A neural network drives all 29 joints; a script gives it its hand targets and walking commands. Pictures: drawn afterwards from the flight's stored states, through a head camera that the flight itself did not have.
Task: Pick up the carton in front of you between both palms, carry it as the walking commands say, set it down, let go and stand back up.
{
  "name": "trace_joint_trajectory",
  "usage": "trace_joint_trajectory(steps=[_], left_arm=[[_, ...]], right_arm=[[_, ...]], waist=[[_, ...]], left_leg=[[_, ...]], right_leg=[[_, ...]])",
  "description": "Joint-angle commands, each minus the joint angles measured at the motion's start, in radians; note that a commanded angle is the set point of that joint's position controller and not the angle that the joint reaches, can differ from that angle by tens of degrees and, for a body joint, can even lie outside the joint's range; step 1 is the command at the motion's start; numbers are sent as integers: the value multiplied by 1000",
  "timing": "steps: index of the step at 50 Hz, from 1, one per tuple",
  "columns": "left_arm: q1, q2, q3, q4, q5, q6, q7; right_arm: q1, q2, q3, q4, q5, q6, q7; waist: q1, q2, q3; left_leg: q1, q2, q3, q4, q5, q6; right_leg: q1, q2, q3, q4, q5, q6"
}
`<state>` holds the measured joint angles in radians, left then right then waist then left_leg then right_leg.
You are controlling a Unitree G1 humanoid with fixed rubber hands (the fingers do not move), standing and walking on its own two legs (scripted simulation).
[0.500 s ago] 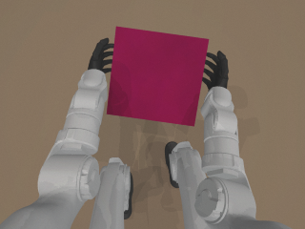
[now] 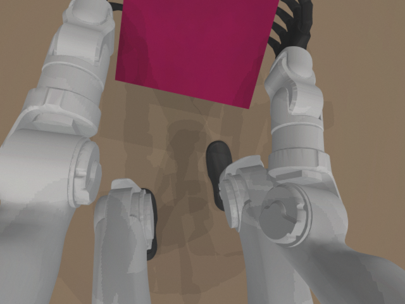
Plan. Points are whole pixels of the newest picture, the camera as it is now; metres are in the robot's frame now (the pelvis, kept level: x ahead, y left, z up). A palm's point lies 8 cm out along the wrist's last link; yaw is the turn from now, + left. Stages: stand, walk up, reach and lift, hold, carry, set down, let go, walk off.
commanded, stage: set down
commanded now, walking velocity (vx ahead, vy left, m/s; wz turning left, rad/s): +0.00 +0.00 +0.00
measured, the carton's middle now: (195, 35) +0.54 -0.08 -0.26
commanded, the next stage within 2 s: none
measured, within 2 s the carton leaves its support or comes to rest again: rests again in 0.98 s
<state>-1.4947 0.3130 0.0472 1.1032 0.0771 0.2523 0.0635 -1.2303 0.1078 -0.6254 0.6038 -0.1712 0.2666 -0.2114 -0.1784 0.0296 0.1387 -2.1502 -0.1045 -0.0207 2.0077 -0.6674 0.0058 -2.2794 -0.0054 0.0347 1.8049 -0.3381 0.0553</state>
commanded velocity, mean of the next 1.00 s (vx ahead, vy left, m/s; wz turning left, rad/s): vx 0.00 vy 0.00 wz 0.00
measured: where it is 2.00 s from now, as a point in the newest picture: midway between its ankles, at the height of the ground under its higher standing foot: (185, 211)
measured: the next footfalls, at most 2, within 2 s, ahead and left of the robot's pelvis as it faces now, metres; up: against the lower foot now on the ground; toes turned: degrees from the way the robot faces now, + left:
none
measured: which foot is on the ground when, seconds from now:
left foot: down 0.00-1.00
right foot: down 0.00-1.00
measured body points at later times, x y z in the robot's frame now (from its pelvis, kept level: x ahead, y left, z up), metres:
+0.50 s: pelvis +0.00 +0.02 -0.03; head +0.38 +0.03 +0.21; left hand +0.60 +0.05 -0.22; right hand +0.51 -0.24 -0.18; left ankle +0.06 +0.11 -0.40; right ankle +0.16 -0.14 -0.40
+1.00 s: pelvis +0.01 +0.00 -0.05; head +0.39 +0.04 +0.18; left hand +0.61 +0.04 -0.23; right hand +0.52 -0.26 -0.20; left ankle +0.06 +0.11 -0.40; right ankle +0.16 -0.14 -0.40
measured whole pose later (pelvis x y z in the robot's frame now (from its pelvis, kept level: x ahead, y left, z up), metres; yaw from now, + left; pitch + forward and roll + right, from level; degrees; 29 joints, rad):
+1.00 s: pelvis +0.01 +0.00 -0.05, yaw -3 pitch +46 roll -6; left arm -1.64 0.25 0.13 1.14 0.27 0.21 -0.06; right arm -1.42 -0.14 -0.77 0.94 -0.16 0.21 -0.08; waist -0.18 -0.08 0.23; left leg -2.26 -0.11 -0.05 2.20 -0.74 0.01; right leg -2.38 0.00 0.00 1.96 -0.38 0.07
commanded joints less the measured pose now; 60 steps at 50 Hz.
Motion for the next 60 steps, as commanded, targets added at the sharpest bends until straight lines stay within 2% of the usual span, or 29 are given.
trace_joint_trajectory(steps=[1, 5, 10, 11, 15, 20, 26, 30, 36, 44, 50, 55, 60], left_arm=[[-560, -789, -220, -181, -111, -87, -229], [-548, -723, -214, -127, -87, -92, -228], [-579, -713, -253, -152, -105, -105, -212], [-553, -715, -249, -136, -95, -103, -207], [-482, -731, -211, -102, -60, -98, -197], [-450, -708, -163, -58, -19, -82, -197], [-445, -641, -119, -13, 21, -63, -207], [-438, -606, -95, 7, 46, -52, -216], [-395, -573, -68, 31, 96, -40, -224], [-311, -550, -41, 63, 152, -29, -232], [-263, -533, -24, 82, 184, -27, -234], [-234, -508, -10, 91, 207, -28, -233], [-247, -461, -29, 76, 212, -37, -226]], right_arm=[[-526, 668, 424, 62, 104, -41, 233], [-475, 656, 309, 170, 85, -34, 260], [-483, 648, 278, 166, 112, -44, 275], [-482, 645, 272, 168, 116, -45, 280], [-463, 631, 247, 195, 109, -44, 304], [-453, 591, 202, 235, 84, -39, 322], [-445, 535, 144, 283, 57, -27, 322], [-453, 518, 119, 304, 49, -22, 320], [-428, 481, 84, 350, 42, -26, 315], [-413, 447, 83, 378, 53, -39, 309], [-389, 427, 82, 399, 56, -46, 305], [-359, 410, 71, 418, 51, -49, 304], [-315, 390, 50, 436, 49, -60, 293]], waist=[[-52, 181, -1176], [-58, 237, -1033], [-63, 282, -1062], [-56, 294, -1055], [-43, 286, -1000], [-34, 266, -896], [-25, 231, -815], [-10, 213, -785], [16, 215, -734], [61, 212, -696], [83, 210, -659], [93, 203, -629], [76, 203, -650]], left_leg=[[263, -42, 34, -236, 256, 1], [253, -24, 14, -214, 288, -2], [309, -7, -12, -180, 447, -9], [333, -4, -19, -178, 480, -9], [367, 1, -44, -168, 563, -9], [343, -3, -52, -169, 504, -3], [267, -5, -42, -175, 358, 11], [239, 0, -39, -171, 304, 18], [211, 13, -36, -153, 301, 22], [189, 24, -41, -126, 333, 29], [165, 31, -47, -115, 351, 32], [151, 37, -52, -111, 360, 34], [165, 46, -57, -108, 383, 30]], right_leg=[[969, 92, -125, 48, 332, 8], [824, 90, -126, 82, 318, 6], [767, 83, -127, 123, 396, 4], [731, 82, -129, 129, 391, 7], [613, 78, -131, 137, 368, 10], [521, 72, -132, 142, 287, 14], [528, 73, -132, 150, 211, 10], [522, 77, -129, 158, 181, 8], [510, 84, -110, 165, 178, 7], [483, 91, -90, 178, 193, 11], [458, 99, -82, 185, 199, 13], [440, 103, -79, 188, 200, 15], [459, 98, -87, 193, 223, 24]])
